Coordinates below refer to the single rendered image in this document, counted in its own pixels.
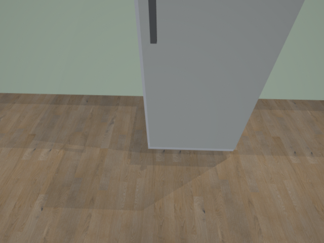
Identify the fridge door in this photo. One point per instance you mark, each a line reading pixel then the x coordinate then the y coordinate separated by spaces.
pixel 209 66

